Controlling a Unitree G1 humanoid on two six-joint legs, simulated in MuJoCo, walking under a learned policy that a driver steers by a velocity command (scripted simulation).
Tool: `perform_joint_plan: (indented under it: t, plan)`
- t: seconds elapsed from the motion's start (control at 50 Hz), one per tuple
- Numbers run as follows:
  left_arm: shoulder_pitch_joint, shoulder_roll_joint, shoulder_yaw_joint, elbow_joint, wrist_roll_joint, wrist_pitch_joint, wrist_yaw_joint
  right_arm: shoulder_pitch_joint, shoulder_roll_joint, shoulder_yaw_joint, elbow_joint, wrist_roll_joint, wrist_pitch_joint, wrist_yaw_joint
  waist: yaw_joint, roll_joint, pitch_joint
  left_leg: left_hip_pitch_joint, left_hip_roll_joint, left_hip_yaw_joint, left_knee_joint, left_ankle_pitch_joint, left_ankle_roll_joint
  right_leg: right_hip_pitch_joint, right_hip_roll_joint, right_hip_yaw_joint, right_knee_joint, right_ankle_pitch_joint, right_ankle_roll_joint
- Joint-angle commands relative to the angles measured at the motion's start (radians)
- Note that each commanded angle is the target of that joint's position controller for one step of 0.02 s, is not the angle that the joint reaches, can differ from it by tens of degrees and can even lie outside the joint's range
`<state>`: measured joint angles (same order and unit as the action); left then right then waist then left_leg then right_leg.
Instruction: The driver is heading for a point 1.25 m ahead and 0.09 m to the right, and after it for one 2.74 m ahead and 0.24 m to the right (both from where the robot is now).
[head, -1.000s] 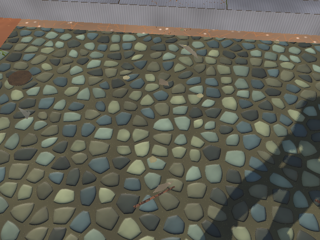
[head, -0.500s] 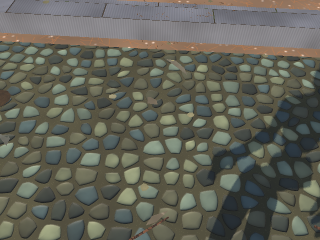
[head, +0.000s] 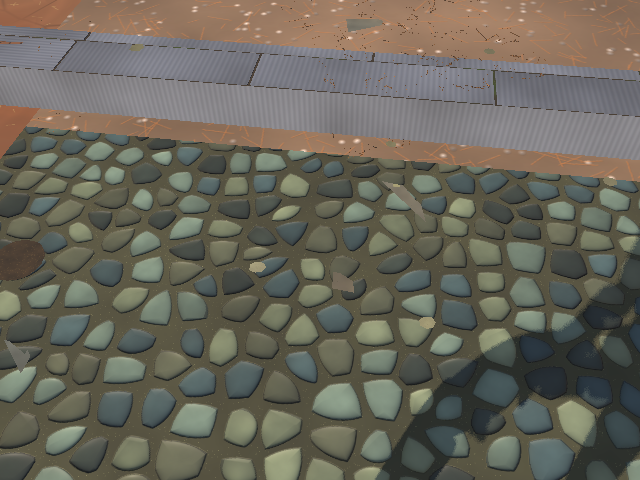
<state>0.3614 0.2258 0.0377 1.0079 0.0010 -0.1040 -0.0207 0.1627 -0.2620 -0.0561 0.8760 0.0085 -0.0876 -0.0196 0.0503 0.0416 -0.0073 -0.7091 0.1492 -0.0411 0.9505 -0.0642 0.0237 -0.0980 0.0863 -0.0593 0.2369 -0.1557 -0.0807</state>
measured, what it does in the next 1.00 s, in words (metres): walks ahead: left foot, then right foot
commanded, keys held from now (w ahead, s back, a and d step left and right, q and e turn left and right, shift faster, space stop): w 1.00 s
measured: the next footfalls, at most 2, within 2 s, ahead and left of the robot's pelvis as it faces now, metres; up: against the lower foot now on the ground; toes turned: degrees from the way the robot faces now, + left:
left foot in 0.26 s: +0.34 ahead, +0.16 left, +0.00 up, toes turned +3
right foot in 0.82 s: +0.65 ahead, -0.08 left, +0.00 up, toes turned -3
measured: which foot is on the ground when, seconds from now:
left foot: up 0.00-0.24, down 0.26-0.82, up 0.84-1.00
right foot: down 0.00-0.28, up 0.30-0.80, down 0.82-1.00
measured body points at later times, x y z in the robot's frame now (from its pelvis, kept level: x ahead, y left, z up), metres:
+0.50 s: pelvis +0.29 +0.08 +0.00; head +0.31 +0.09 +0.45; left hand +0.40 +0.34 -0.13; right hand +0.33 -0.19 -0.13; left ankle +0.30 +0.15 -0.75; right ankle +0.35 -0.10 -0.67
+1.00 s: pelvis +0.58 +0.00 -0.01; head +0.60 -0.01 +0.44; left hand +0.65 +0.27 -0.13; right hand +0.66 -0.27 -0.14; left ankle +0.55 +0.16 -0.66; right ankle +0.61 -0.08 -0.75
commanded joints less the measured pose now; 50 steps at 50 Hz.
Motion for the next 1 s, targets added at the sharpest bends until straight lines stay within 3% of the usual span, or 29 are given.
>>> perform_joint_plan:
  t: [0.02, 0.1, 0.16, 0.2, 0.22, 0.24, 0.26, 0.28, 0.3, 0.32, 0.34, 0.36, 0.4, 0.42, 0.46, 0.52, 0.6, 0.7, 0.76, 0.78, 0.8, 0.82, 0.84, 0.86, 0.88, 0.9, 0.92, 0.96, 1.0]
  plan:
    - [-0.025, 0.152, 0.025, -0.06, -0.007, -0.009, 0.02, -0.045, -0.028, -0.004, -0.056, -0.001, -0.011, 0.009, -0.022, -0.08, 0.077, 0.016, -0.008, 0.012, -0.198, 0.165, -0.011, -0.078, -0.263, 0.157, -0.152, 0.139, -0.137]
    - [0.062, 0.168, 0.028, -0.03, -0.02, 0.003, 0.025, -0.178, -0.022, 0.007, -0.095, 0.01, -0.018, 0.031, 0.026, -0.078, 0.1, 0.03, -0.046, 0.04, -0.354, 0.188, -0.012, 0.026, -0.285, 0.139, -0.127, 0.125, -0.127]
    - [0.095, 0.173, 0.034, -0.013, -0.022, 0.021, 0.03, -0.232, -0.035, 0.009, -0.131, 0.014, -0.026, 0.051, 0.028, -0.084, 0.11, 0.005, -0.059, 0.033, -0.417, 0.1, 0.015, 0.147, -0.335, 0.152, -0.065, 0.169, -0.115]
    - [0.078, 0.188, 0.041, -0.016, -0.021, 0.032, 0.032, -0.194, -0.062, 0.001, -0.134, 0.015, -0.032, 0.059, -0.007, -0.106, 0.08, 0.087, -0.083, 0.049, -0.445, 0.021, 0.042, 0.187, -0.351, 0.152, 0.001, 0.298, -0.096]
    - [0.055, 0.196, 0.043, -0.022, -0.019, 0.036, 0.031, -0.127, -0.087, -0.012, -0.12, 0.015, -0.035, 0.059, -0.05, -0.123, 0.035, 0.199, -0.117, 0.077, -0.455, -0.006, 0.06, 0.186, -0.338, 0.136, 0.082, 0.473, -0.082]
    - [0.036, 0.183, 0.037, -0.03, -0.013, 0.042, 0.03, 0.026, -0.129, -0.036, -0.074, 0.014, -0.035, 0.054, -0.127, -0.117, -0.058, 0.405, -0.151, 0.104, -0.467, 0.0, 0.089, 0.149, -0.287, 0.095, 0.261, 0.614, -0.057]
    - [0.033, 0.149, 0.02, -0.055, 0.0, 0.041, 0.029, 0.225, -0.202, -0.06, -0.029, 0.003, -0.033, 0.045, -0.2, -0.056, -0.209, 0.726, -0.022, -0.037, -0.432, 0.016, 0.151, -0.04, -0.231, 0.051, 0.551, 0.464, -0.022]
    - [0.163, 0.013, -0.02, -0.059, -0.002, 0.019, 0.016, 0.334, -0.293, -0.082, 0.002, -0.009, -0.026, 0.046, -0.153, 0.204, -0.362, 1.122, 0.227, -0.519, -0.515, -0.18, 0.313, -0.472, -0.043, 0.027, 0.951, -0.066, 0.053]
    - [0.134, 0.074, -0.007, -0.044, -0.02, -0.009, 0.012, 0.332, -0.199, -0.054, -0.001, -0.008, -0.026, 0.048, -0.171, 0.181, -0.394, 1.133, 0.25, -0.706, -0.641, -0.241, 0.305, -0.591, -0.043, 0.189, 1.081, -0.395, 0.034]
    - [0.031, 0.161, 0.016, -0.08, -0.047, -0.024, 0.009, 0.238, -0.151, -0.037, -0.014, -0.002, -0.028, 0.046, -0.152, 0.13, -0.234, 1.0, 0.217, -0.548, -0.651, -0.218, 0.245, -0.667, -0.105, 0.183, 1.118, -0.335, 0.014]
    - [-0.034, 0.165, 0.017, -0.097, -0.047, -0.028, 0.015, 0.137, -0.123, -0.026, -0.038, -0.002, -0.027, 0.046, -0.12, 0.048, -0.14, 0.837, 0.181, -0.407, -0.673, -0.113, 0.219, -0.642, -0.162, 0.15, 1.078, -0.236, 0.012]
    - [-0.067, 0.154, 0.023, -0.1, -0.031, -0.022, 0.022, 0.078, -0.095, -0.018, -0.046, -0.008, -0.026, 0.051, -0.091, -0.003, -0.073, 0.699, 0.14, -0.308, -0.71, -0.032, 0.205, -0.601, -0.195, 0.135, 1.013, -0.172, 0.016]
    - [-0.027, 0.109, 0.026, -0.089, -0.021, 0.008, 0.026, 0.052, -0.064, -0.01, -0.036, -0.017, -0.032, 0.058, -0.038, 0.036, -0.04, 0.565, 0.081, -0.197, -0.773, 0.02, 0.192, -0.49, -0.233, 0.135, 0.931, -0.104, 0.024]
    - [-0.013, 0.089, 0.025, -0.084, -0.021, 0.019, 0.027, 0.066, -0.069, -0.012, -0.025, -0.015, -0.035, 0.057, -0.029, 0.035, -0.029, 0.537, 0.07, -0.161, -0.792, 0.054, 0.202, -0.478, -0.234, 0.125, 0.91, -0.092, 0.032]
    - [-0.052, 0.087, 0.029, -0.101, -0.015, 0.031, 0.031, 0.098, -0.098, -0.019, -0.005, -0.014, -0.038, 0.048, -0.024, 0.022, 0.004, 0.525, 0.067, -0.116, -0.819, 0.113, 0.214, -0.528, -0.242, 0.118, 0.843, -0.029, 0.049]
    - [-0.173, 0.088, 0.033, -0.142, -0.006, 0.028, 0.03, 0.15, -0.111, -0.022, 0.018, -0.011, -0.028, 0.03, -0.051, 0.01, 0.036, 0.569, 0.062, -0.077, -0.837, 0.135, 0.205, -0.618, -0.242, 0.113, 0.67, 0.117, 0.07]
    - [-0.314, 0.066, 0.024, -0.18, -0.011, 0.017, 0.016, 0.205, -0.126, -0.022, 0.041, -0.002, -0.019, 0.016, -0.094, 0.015, 0.065, 0.593, 0.036, -0.017, -0.851, 0.091, 0.175, -0.578, -0.202, 0.074, 0.435, 0.274, 0.07]
    - [-0.437, 0.074, 0.017, -0.231, -0.021, 0.005, -0.01, 0.277, -0.135, -0.03, 0.087, 0.007, 0.001, 0.01, -0.123, 0.017, 0.106, 0.745, 0.097, -0.022, -0.796, 0.1, 0.169, -0.608, -0.179, 0.072, 0.311, 0.214, 0.044]
    - [-0.399, 0.107, 0.028, -0.235, -0.023, -0.004, -0.023, 0.253, -0.153, -0.04, 0.09, 0.011, 0.014, 0.004, -0.08, 0.038, 0.072, 0.805, 0.124, -0.025, -0.709, 0.262, 0.145, -0.511, -0.148, 0.051, 0.274, 0.105, 0.006]
    - [-0.327, 0.131, 0.041, -0.218, -0.022, -0.006, -0.022, 0.229, -0.161, -0.042, 0.085, 0.01, 0.019, 0.003, -0.035, 0.052, 0.025, 0.799, 0.108, -0.007, -0.625, 0.43, 0.131, -0.392, -0.114, 0.021, 0.264, 0.085, -0.012]
    - [-0.173, 0.171, 0.065, -0.169, -0.019, -0.006, -0.017, 0.214, -0.144, -0.035, 0.079, 0.007, 0.025, 0.004, 0.039, 0.04, -0.065, 0.753, 0.055, 0.032, -0.447, 0.541, 0.105, -0.182, -0.081, -0.004, 0.254, 0.097, -0.038]
    - [0.018, 0.243, 0.088, -0.125, -0.009, -0.005, -0.007, 0.22, -0.114, -0.018, 0.057, -0.006, 0.025, 0.004, 0.102, -0.043, -0.211, 0.555, -0.004, 0.076, -0.152, 0.344, 0.069, 0.135, -0.223, 0.156, 0.284, 0.113, -0.1]
    - [0.113, 0.325, 0.107, -0.097, -0.004, 0.001, -0.008, 0.35, 0.023, 0.021, 0.053, -0.008, 0.003, 0.017, 0.047, -0.303, -0.349, 0.131, -0.195, 0.074, 0.235, -0.255, -0.004, 0.503, -0.461, 0.639, 0.188, -0.081, -0.266]
    - [0.102, 0.233, 0.078, -0.101, -0.012, 0.001, -0.009, 0.305, -0.048, 0.007, 0.065, 0.011, -0.023, 0.021, 0.071, -0.264, -0.369, 0.01, -0.186, -0.078, 0.374, -0.501, 0.011, 0.508, -0.472, 0.792, 0.074, -0.166, -0.254]
    - [0.012, 0.188, 0.064, -0.115, -0.015, -0.001, -0.007, 0.208, -0.119, -0.012, 0.03, 0.037, -0.039, 0.025, 0.057, -0.217, -0.218, -0.066, -0.129, -0.074, 0.405, -0.44, 0.03, 0.384, -0.441, 0.643, 0.063, -0.142, -0.202]
    - [-0.078, 0.159, 0.053, -0.138, -0.011, -0.002, -0.006, 0.144, -0.125, -0.012, 0.014, 0.037, -0.044, 0.019, 0.027, -0.13, -0.135, -0.039, -0.072, -0.043, 0.362, -0.342, 0.036, 0.23, -0.406, 0.512, 0.043, -0.048, -0.173]
    - [-0.135, 0.13, 0.045, -0.145, -0.002, -0.003, -0.009, 0.111, -0.117, -0.019, 0.01, 0.02, -0.039, 0.012, -0.003, -0.085, -0.068, 0.005, -0.038, -0.03, 0.295, -0.28, 0.033, 0.09, -0.369, 0.42, 0.01, 0.039, -0.159]
    - [-0.159, 0.099, 0.036, -0.136, 0.008, -0.009, -0.014, 0.153, -0.079, -0.023, 0.019, 0.011, -0.012, 0.008, -0.056, -0.12, -0.044, 0.115, -0.001, -0.036, 0.218, -0.219, 0.03, -0.038, -0.322, 0.323, -0.049, 0.092, -0.147]
    - [-0.131, 0.123, 0.041, -0.116, 0.003, -0.015, -0.009, 0.155, -0.052, -0.021, 0.019, 0.009, 0.008, 0.005, -0.07, -0.112, -0.015, 0.114, 0.008, -0.022, 0.157, -0.185, 0.016, -0.086, -0.312, 0.265, -0.093, 0.134, -0.162]
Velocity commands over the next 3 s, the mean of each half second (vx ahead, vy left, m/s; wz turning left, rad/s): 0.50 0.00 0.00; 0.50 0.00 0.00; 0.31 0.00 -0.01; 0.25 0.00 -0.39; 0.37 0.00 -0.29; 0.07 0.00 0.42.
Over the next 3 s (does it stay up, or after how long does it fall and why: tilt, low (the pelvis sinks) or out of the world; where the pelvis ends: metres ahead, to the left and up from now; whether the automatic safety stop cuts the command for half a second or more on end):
stays up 1.17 -0.04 -0.01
